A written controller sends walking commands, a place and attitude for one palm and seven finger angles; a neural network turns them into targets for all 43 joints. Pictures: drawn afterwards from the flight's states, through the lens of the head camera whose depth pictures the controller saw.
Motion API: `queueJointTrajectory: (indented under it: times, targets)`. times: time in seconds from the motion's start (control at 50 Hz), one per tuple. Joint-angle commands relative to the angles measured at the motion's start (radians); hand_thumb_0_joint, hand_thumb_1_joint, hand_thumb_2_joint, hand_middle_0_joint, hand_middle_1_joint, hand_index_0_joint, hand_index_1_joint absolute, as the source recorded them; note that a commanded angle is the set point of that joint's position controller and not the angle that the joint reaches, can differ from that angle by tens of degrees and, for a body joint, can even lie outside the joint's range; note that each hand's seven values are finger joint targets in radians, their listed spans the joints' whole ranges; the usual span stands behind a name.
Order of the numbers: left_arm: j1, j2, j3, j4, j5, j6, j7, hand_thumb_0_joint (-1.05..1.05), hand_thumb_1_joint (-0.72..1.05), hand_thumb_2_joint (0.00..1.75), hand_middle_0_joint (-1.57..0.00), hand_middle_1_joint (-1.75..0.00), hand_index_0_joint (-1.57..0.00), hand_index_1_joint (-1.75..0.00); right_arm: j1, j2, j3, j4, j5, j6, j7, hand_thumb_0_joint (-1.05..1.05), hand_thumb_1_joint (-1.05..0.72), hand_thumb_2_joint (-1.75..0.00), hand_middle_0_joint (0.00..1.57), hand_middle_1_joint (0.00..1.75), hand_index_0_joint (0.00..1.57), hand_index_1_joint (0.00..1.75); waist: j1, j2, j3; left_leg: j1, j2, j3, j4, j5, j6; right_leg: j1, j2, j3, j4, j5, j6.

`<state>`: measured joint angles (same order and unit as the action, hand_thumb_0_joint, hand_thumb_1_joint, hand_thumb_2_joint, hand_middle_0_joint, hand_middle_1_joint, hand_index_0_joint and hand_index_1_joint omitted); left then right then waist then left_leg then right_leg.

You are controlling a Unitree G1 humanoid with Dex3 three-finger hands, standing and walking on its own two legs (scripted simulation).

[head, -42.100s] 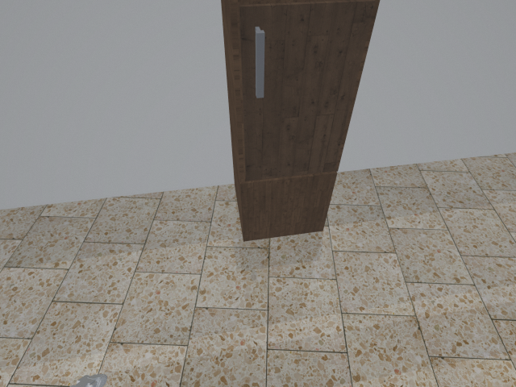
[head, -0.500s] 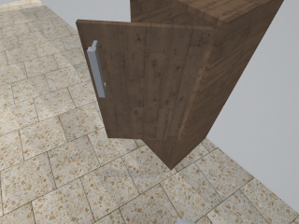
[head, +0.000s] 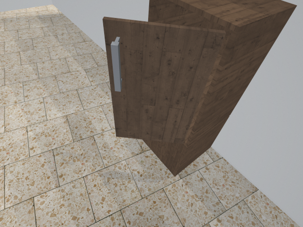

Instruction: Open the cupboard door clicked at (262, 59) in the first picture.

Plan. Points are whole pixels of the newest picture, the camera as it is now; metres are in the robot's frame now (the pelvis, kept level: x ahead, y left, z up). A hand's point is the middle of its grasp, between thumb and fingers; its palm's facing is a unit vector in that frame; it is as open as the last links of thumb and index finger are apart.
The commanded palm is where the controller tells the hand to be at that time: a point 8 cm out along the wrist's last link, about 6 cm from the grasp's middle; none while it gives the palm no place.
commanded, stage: come to a stop and stand still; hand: left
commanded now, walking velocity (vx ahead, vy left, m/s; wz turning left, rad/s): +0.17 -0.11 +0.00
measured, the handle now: (118, 65) +0.57 +0.16 +0.12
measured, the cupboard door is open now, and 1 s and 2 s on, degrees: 47 47 47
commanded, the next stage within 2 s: look again from close up in 0.24 s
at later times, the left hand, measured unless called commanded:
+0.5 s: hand out of the picture +0.04 +0.16 -0.17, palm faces -0.05 -0.97 -0.23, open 7.3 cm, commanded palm none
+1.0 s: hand out of the picture +0.05 +0.15 -0.15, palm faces +0.11 -0.97 -0.21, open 7.3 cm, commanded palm +0.13 +0.20 -0.06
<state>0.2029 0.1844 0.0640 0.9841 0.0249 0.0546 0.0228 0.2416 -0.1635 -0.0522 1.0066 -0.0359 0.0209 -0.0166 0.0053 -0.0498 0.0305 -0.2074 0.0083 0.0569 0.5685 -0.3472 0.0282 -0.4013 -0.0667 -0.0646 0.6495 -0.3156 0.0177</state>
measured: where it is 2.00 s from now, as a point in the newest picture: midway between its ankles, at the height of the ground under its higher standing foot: outside the picture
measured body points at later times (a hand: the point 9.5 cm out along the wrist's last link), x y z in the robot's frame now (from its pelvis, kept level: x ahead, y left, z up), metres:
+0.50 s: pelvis +0.01 -0.02 +0.00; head +0.03 -0.03 +0.45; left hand +0.04 +0.21 -0.15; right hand -0.03 -0.23 -0.16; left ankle -0.02 +0.10 -0.73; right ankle -0.02 -0.13 -0.73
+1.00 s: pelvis +0.02 -0.03 +0.00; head +0.04 -0.03 +0.45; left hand +0.05 +0.20 -0.13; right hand +0.04 -0.26 -0.15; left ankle -0.02 +0.10 -0.73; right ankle -0.02 -0.13 -0.73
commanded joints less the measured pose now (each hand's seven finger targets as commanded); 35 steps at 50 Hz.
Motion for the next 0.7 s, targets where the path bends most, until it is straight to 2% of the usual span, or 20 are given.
queueJointTrajectory:
  times: [0.0,0.02,0.06,0.08,0.14,0.2,0.24,0.26,0.28,0.3,0.32,0.34,0.36,0.38,0.4,0.46,0.48,0.56,0.66,0.68]
  targets:
    - [0.017,0.047,0.008,-0.051,0.01,-0.025,-0.017,0.0,0.9,0.9,-0.2,-0.3,-0.2,-0.3,-0.01,-0.119,-0.004,-0.041,-0.002,-0.029,-0.014,0.0,-0.9,-0.9,0.2,0.3,0.2,0.3,0.013,0.212,0.112,-0.174,0.264,-0.31,-0.465,-0.209,0.115,-0.044,0.023,0.071,0.28,-0.04,-0.01]
    - [0.043,0.037,0.005,-0.036,0.008,-0.032,-0.022,0.0,0.9,0.9,-0.2,-0.3,-0.2,-0.3,0.008,-0.125,-0.003,-0.035,0.0,-0.035,-0.017,0.0,-0.9,-0.9,0.2,0.3,0.2,0.3,0.012,0.167,0.095,-0.08,0.248,-0.272,-0.439,-0.133,0.113,-0.091,0.028,0.064,0.289,-0.029,-0.007]
    - [0.035,0.032,-0.003,-0.025,0.004,-0.045,-0.027,0.0,0.9,0.9,-0.2,-0.3,-0.2,-0.3,0.073,-0.126,-0.007,-0.012,0.003,-0.041,-0.022,0.0,-0.9,-0.9,0.2,0.3,0.2,0.3,-0.019,0.13,0.066,0.076,0.237,-0.235,-0.401,0.019,0.114,-0.143,0.023,0.043,0.241,-0.024,0.002]
    - [0.02,0.032,-0.007,-0.021,0.002,-0.049,-0.028,0.0,0.9,0.9,-0.2,-0.3,-0.2,-0.3,0.102,-0.118,-0.004,-0.001,0.006,-0.044,-0.025,0.0,-0.9,-0.9,0.2,0.3,0.2,0.3,-0.032,0.115,0.075,0.107,0.245,-0.226,-0.391,0.111,0.116,-0.155,0.018,0.04,0.216,-0.021,0.007]
    - [-0.001,0.021,-0.016,-0.019,-0.004,-0.048,-0.023,0.0,0.9,0.9,-0.2,-0.3,-0.2,-0.3,0.181,-0.116,-0.003,0.042,0.002,-0.046,-0.034,0.0,-0.9,-0.9,0.2,0.3,0.2,0.3,-0.059,0.151,0.041,0.182,0.271,-0.228,-0.342,0.373,0.129,-0.108,0.012,0.032,0.122,-0.071,0.01]
    - [0.011,0.016,-0.021,-0.008,-0.009,-0.045,-0.02,0.0,0.9,0.9,-0.2,-0.3,-0.2,-0.3,0.191,-0.127,-0.005,0.063,0.002,-0.042,-0.04,0.0,-0.9,-0.9,0.2,0.3,0.2,0.3,-0.059,0.183,-0.014,0.204,0.272,-0.21,-0.28,0.565,0.131,-0.017,0.024,0.016,0.02,-0.104,0.002]
    - [0.062,0.011,-0.018,0.018,-0.012,-0.042,-0.017,0.0,0.9,0.9,-0.2,-0.3,-0.2,-0.3,0.169,-0.132,-0.006,0.069,0.006,-0.037,-0.042,0.0,-0.9,-0.9,0.2,0.3,0.2,0.3,-0.036,0.192,-0.027,0.143,0.258,-0.191,-0.251,0.551,0.117,0.082,0.035,0.005,-0.063,-0.057,-0.006]
    - [0.095,0.011,-0.017,0.031,-0.012,-0.043,-0.015,0.0,0.9,0.9,-0.2,-0.3,-0.2,-0.3,0.16,-0.127,-0.006,0.075,0.01,-0.036,-0.042,0.0,-0.9,-0.9,0.2,0.3,0.2,0.3,-0.019,0.181,-0.04,0.099,0.242,-0.182,-0.226,0.505,0.1,0.161,0.037,0.004,-0.143,0.019,-0.008]
    - [0.13,0.019,-0.016,0.048,-0.01,-0.048,-0.011,0.0,0.9,0.9,-0.2,-0.3,-0.2,-0.3,0.149,-0.116,-0.002,0.08,0.015,-0.035,-0.04,0.0,-0.9,-0.9,0.2,0.3,0.2,0.3,0.002,0.134,-0.036,0.044,0.208,-0.16,-0.185,0.437,0.068,0.248,0.031,0.011,-0.263,0.125,-0.01]
    - [0.16,0.038,-0.014,0.066,-0.009,-0.055,-0.004,0.0,0.9,0.9,-0.2,-0.3,-0.2,-0.3,0.153,-0.084,0.004,0.085,0.022,-0.039,-0.036,0.0,-0.9,-0.9,0.2,0.3,0.2,0.3,0.007,0.06,-0.05,-0.045,0.162,-0.112,-0.146,0.323,0.026,0.361,-0.024,0.076,-0.295,0.223,-0.024]
    - [0.239,0.071,-0.03,0.117,0.0,-0.072,0.045,0.0,0.9,0.9,-0.2,-0.3,-0.2,-0.3,-0.009,-0.106,0.013,0.015,0.037,-0.061,-0.018,0.0,-0.9,-0.9,0.2,0.3,0.2,0.3,0.064,-0.027,0.023,-0.066,0.104,-0.024,0.013,0.204,-0.022,0.23,-0.083,0.145,-0.297,0.508,-0.036]
    - [0.159,0.111,-0.045,0.073,-0.01,-0.087,0.033,0.0,0.9,0.9,-0.2,-0.3,-0.2,-0.3,0.065,-0.04,0.027,-0.011,0.023,-0.039,-0.004,0.0,-0.9,-0.9,0.2,0.3,0.2,0.3,-0.016,-0.057,0.01,-0.085,0.048,-0.019,0.042,-0.067,-0.027,0.153,-0.148,0.209,-0.373,0.017,-0.087]
    - [0.105,0.118,-0.043,0.041,-0.004,-0.081,0.024,0.0,0.9,0.9,-0.2,-0.3,-0.2,-0.3,0.095,-0.02,0.028,-0.001,0.014,-0.034,0.003,0.0,-0.9,-0.9,0.2,0.3,0.2,0.3,-0.036,0.031,0.05,-0.033,0.021,-0.005,0.015,-0.029,-0.026,0.041,-0.135,0.193,-0.37,-0.202,-0.112]
    - [0.083,0.103,-0.037,0.042,-0.004,-0.092,0.024,0.0,0.9,0.9,-0.2,-0.3,-0.2,-0.3,0.129,-0.007,0.032,0.03,0.005,-0.028,0.012,0.0,-0.9,-0.9,0.2,0.3,0.2,0.3,-0.051,-0.008,0.017,-0.018,0.027,-0.003,0.035,0.037,-0.026,0.064,-0.094,0.146,-0.335,-0.083,-0.113]
    - [0.093,0.078,-0.044,0.053,-0.01,-0.105,0.027,0.0,0.9,0.9,-0.2,-0.3,-0.2,-0.3,0.166,-0.014,0.038,0.04,0.007,-0.036,0.012,0.0,-0.9,-0.9,0.2,0.3,0.2,0.3,-0.059,-0.05,-0.009,-0.026,0.048,-0.031,0.012,0.118,-0.02,0.108,-0.079,0.141,-0.298,0.066,-0.11]
    - [0.112,0.054,-0.053,0.063,-0.017,-0.108,0.026,0.0,0.9,0.9,-0.2,-0.3,-0.2,-0.3,0.172,-0.04,0.044,0.054,0.017,-0.058,-0.003,0.0,-0.9,-0.9,0.2,0.3,0.2,0.3,-0.034,0.072,-0.052,-0.004,0.091,-0.075,-0.069,0.305,-0.005,0.21,-0.043,0.099,-0.183,0.311,-0.084]
    - [0.12,0.056,-0.051,0.07,-0.016,-0.108,0.025,0.0,0.9,0.9,-0.2,-0.3,-0.2,-0.3,0.162,-0.034,0.048,0.058,0.017,-0.062,-0.008,0.0,-0.9,-0.9,0.2,0.3,0.2,0.3,-0.023,0.113,-0.041,-0.011,0.097,-0.069,-0.077,0.355,-0.004,0.229,-0.042,0.092,-0.172,0.37,-0.081]
    - [0.124,0.064,-0.054,0.078,-0.016,-0.101,0.023,0.0,0.9,0.9,-0.2,-0.3,-0.2,-0.3,0.139,-0.047,0.05,0.054,0.021,-0.054,-0.016,0.0,-0.9,-0.9,0.2,0.3,0.2,0.3,-0.02,0.011,0.018,-0.024,0.085,-0.061,-0.099,0.259,-0.009,0.218,-0.05,0.108,-0.194,0.395,-0.076]
    - [0.117,0.07,-0.054,0.071,-0.014,-0.093,0.022,0.0,0.9,0.9,-0.2,-0.3,-0.2,-0.3,0.113,-0.052,0.051,0.071,0.02,-0.047,-0.014,0.0,-0.9,-0.9,0.2,0.3,0.2,0.3,-0.016,-0.001,0.063,-0.011,0.082,-0.061,-0.139,0.214,-0.008,0.19,-0.043,0.115,-0.227,0.299,-0.067]
    - [0.12,0.07,-0.053,0.072,-0.013,-0.095,0.023,0.0,0.9,0.9,-0.2,-0.3,-0.2,-0.3,0.109,-0.047,0.052,0.077,0.02,-0.049,-0.014,0.0,-0.9,-0.9,0.2,0.3,0.2,0.3,-0.015,0.014,0.063,-0.003,0.083,-0.06,-0.146,0.233,-0.007,0.193,-0.042,0.112,-0.23,0.315,-0.067]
